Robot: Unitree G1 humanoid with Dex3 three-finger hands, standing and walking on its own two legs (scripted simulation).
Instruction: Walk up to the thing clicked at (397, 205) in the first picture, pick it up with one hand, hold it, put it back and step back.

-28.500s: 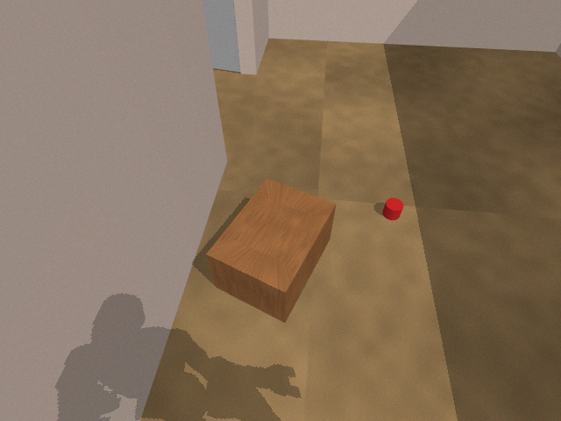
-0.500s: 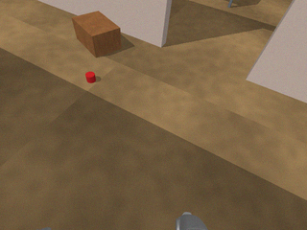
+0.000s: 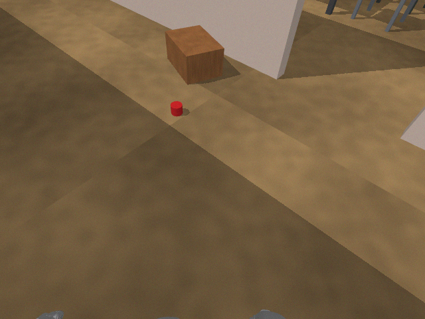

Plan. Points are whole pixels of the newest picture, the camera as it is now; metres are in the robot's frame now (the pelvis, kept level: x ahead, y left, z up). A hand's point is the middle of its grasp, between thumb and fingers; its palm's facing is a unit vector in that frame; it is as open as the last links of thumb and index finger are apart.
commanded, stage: walk up
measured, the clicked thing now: (176, 108) +1.48 +0.28 -0.71
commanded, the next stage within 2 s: stand in 0.68 s
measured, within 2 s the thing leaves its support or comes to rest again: neither
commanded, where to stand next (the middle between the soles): +0.07 -0.01 m, yaw +3 degrees
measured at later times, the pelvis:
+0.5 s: pelvis +0.00 -0.01 +0.02, yaw +6 degrees
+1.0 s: pelvis +0.00 -0.02 +0.04, yaw +5 degrees
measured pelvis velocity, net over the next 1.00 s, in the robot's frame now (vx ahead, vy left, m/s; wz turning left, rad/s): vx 0.00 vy -0.02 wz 0.08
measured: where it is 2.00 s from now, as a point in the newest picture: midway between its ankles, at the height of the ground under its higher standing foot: outside the picture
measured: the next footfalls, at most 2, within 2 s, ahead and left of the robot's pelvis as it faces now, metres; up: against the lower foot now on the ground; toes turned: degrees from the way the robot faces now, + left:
none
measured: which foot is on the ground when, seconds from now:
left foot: down 0.00-1.00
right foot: down 0.00-1.00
